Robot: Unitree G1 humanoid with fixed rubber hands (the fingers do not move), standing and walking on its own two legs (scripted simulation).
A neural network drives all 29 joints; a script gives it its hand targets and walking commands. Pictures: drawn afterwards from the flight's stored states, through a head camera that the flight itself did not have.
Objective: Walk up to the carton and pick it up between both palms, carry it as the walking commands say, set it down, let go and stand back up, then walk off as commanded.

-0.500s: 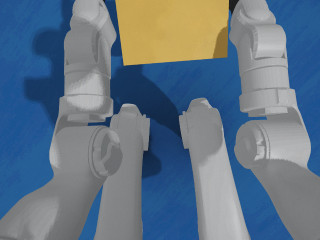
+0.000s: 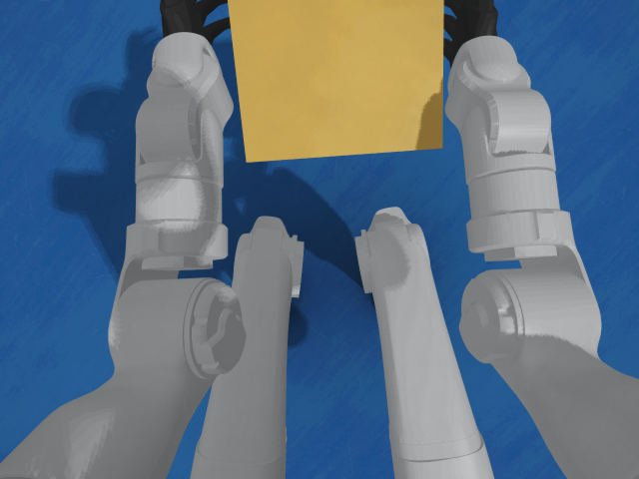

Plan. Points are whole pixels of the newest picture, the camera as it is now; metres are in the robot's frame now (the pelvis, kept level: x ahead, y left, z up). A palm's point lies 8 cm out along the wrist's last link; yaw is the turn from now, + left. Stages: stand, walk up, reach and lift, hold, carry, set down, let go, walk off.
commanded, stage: reach and lift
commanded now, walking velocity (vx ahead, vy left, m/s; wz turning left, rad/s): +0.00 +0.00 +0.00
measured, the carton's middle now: (331, 77) +0.50 -0.01 -0.15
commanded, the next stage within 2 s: none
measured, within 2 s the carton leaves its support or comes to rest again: neither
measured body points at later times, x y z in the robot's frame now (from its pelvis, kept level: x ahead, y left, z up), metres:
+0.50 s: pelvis -0.01 +0.00 +0.05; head +0.28 -0.03 +0.39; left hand +0.51 +0.12 +0.00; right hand +0.50 -0.15 -0.03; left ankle +0.15 +0.13 -0.48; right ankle +0.16 -0.13 -0.48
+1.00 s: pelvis +0.01 +0.00 +0.11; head +0.26 -0.01 +0.47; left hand +0.50 +0.13 +0.06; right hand +0.49 -0.13 +0.04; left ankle +0.15 +0.13 -0.48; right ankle +0.16 -0.13 -0.48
